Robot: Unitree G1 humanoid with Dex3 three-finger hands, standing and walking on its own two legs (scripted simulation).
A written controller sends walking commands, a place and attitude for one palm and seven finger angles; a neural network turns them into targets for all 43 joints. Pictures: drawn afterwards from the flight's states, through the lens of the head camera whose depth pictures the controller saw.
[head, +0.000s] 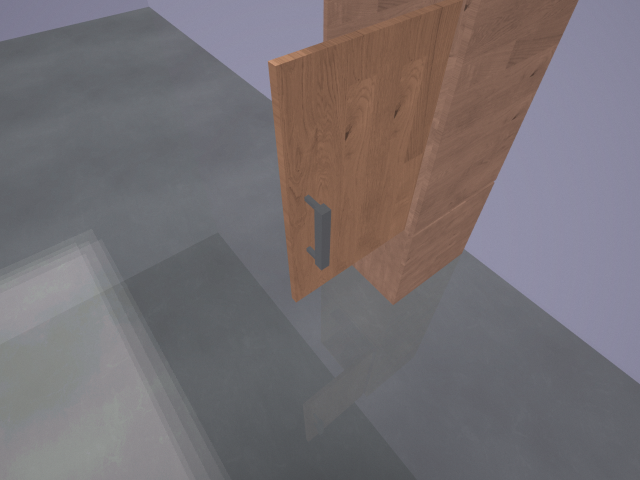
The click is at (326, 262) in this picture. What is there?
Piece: cupboard door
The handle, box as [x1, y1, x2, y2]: [304, 195, 330, 270]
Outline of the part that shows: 307,195 304,197 305,201 314,209 315,249 314,250 310,246 306,249 315,259 315,264 321,270 328,265 329,261 330,209 323,203 320,205 309,195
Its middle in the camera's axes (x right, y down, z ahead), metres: -0.01 -0.01 +0.76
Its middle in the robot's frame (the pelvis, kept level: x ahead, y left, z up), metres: +0.57 +0.04 -0.10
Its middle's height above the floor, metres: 0.68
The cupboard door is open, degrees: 91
